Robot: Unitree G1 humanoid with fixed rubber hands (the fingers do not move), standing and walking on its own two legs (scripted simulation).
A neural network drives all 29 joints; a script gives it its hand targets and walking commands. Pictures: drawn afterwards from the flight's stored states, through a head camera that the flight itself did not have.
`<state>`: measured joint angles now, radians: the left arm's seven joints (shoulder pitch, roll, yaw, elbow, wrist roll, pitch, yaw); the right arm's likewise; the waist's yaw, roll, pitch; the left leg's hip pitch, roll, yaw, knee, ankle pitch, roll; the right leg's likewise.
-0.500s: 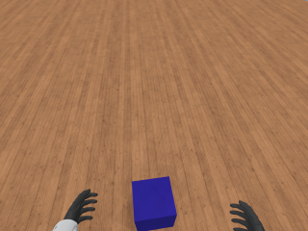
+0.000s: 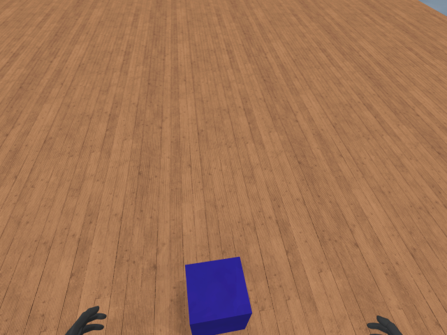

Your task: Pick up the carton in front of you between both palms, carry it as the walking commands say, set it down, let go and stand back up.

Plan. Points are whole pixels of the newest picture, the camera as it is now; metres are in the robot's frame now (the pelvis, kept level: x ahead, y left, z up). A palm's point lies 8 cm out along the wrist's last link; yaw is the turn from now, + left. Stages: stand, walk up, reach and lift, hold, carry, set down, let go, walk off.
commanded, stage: stand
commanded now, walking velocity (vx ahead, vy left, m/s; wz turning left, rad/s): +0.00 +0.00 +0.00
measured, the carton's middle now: (216, 298) +0.38 +0.03 -0.65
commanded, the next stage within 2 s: none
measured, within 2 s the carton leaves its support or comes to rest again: neither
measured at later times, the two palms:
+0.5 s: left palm out of the picture +0.10 +0.31 -0.11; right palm out of the picture +0.09 -0.29 -0.09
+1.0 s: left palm out of the picture +0.07 +0.32 -0.10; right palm out of the picture +0.08 -0.29 -0.09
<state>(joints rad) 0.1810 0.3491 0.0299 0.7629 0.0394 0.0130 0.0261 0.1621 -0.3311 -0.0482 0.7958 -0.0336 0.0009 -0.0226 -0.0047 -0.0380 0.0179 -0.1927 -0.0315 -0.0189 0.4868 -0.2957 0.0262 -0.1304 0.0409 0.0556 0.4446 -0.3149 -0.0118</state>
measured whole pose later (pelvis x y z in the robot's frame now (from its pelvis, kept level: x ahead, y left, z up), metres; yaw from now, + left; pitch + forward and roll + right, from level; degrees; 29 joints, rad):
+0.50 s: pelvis -0.01 +0.01 +0.00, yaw +0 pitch -1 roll +0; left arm 0.16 0.37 0.01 0.90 0.03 0.00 0.03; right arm 0.14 -0.35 -0.04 0.93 -0.03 -0.01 -0.03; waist -0.01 -0.03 0.02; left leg -0.15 -0.05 0.00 0.42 -0.25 0.05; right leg -0.10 0.01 0.06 0.40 -0.28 0.01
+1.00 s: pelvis -0.02 +0.02 +0.01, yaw +0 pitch -2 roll +0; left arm 0.15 0.38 0.00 0.96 0.02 -0.01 0.02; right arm 0.10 -0.36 -0.03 1.01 -0.02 -0.01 -0.02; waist -0.01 -0.02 0.03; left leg -0.13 -0.05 -0.02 0.38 -0.21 0.05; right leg -0.07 0.01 0.05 0.35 -0.24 0.01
